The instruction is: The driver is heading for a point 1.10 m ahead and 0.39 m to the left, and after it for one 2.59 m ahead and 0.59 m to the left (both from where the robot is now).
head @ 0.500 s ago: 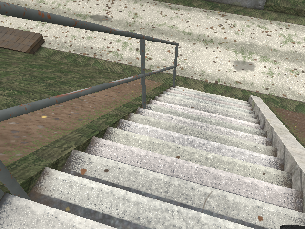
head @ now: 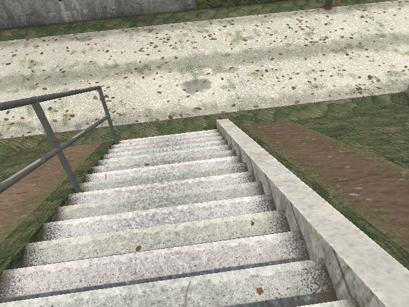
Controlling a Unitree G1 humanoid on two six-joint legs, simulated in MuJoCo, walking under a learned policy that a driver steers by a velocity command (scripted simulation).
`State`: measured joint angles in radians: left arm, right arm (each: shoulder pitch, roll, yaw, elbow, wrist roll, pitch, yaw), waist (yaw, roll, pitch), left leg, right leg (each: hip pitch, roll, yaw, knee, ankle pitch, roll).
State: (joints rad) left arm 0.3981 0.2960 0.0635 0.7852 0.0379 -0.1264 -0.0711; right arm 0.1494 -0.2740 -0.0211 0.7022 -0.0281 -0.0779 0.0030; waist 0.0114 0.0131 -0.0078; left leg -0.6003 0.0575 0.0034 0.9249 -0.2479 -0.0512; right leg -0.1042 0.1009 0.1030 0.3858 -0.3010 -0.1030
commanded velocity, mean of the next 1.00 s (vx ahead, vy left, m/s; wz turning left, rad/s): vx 0.03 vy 0.00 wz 0.65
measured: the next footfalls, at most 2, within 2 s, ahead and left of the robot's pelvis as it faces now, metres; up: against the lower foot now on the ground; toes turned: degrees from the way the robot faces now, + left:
left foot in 0.12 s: +0.14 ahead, +0.11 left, +0.00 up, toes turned -1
right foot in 0.38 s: +0.14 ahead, -0.18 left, +0.00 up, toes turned +19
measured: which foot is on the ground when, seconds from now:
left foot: up 0.00-0.10, down 0.12-0.38, up 0.40-0.90, down 0.92-1.00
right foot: down 0.00-0.14, up 0.16-0.36, down 0.38-0.94, up 0.96-1.00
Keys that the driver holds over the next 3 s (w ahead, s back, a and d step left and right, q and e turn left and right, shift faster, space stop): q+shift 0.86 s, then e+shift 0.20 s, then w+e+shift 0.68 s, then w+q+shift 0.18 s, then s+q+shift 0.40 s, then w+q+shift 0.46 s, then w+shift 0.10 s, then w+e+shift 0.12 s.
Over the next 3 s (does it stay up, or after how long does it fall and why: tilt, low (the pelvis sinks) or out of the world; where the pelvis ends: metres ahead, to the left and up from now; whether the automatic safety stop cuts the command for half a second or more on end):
stays up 0.47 0.00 -0.25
